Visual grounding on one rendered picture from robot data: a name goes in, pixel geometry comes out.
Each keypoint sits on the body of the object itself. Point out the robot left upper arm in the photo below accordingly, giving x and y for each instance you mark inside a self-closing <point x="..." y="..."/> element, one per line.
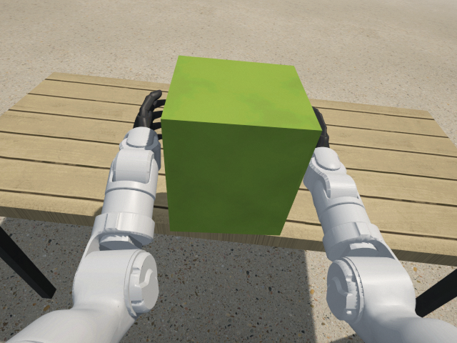
<point x="111" y="290"/>

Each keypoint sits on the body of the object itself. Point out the robot right upper arm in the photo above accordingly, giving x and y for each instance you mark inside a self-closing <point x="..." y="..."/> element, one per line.
<point x="374" y="295"/>

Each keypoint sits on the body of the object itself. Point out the right robot forearm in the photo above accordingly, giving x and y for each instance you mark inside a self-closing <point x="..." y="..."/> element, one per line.
<point x="347" y="229"/>

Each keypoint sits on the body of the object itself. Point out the robot left hand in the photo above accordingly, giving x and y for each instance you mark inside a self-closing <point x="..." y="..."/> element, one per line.
<point x="146" y="114"/>

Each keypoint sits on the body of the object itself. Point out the table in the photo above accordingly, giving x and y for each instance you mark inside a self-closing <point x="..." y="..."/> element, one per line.
<point x="58" y="142"/>

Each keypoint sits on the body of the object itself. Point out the robot right hand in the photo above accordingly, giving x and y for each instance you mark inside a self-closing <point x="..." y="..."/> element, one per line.
<point x="324" y="137"/>

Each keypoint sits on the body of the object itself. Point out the carton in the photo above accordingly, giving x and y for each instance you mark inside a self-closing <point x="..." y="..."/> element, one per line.
<point x="238" y="137"/>

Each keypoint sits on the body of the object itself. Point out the left robot forearm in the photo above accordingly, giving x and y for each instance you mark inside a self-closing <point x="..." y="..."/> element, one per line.
<point x="126" y="220"/>

